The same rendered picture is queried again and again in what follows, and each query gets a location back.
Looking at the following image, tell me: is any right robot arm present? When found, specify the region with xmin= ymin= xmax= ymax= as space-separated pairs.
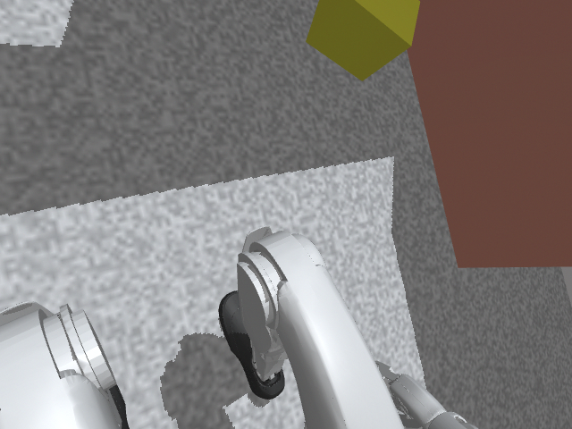
xmin=428 ymin=411 xmax=478 ymax=429

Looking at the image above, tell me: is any right robot hand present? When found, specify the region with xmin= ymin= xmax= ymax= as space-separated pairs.
xmin=375 ymin=360 xmax=447 ymax=429

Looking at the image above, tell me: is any right robot foot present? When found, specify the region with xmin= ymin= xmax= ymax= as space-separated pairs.
xmin=219 ymin=290 xmax=285 ymax=400

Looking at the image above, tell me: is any left robot foot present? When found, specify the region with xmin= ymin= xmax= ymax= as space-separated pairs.
xmin=109 ymin=384 xmax=130 ymax=429

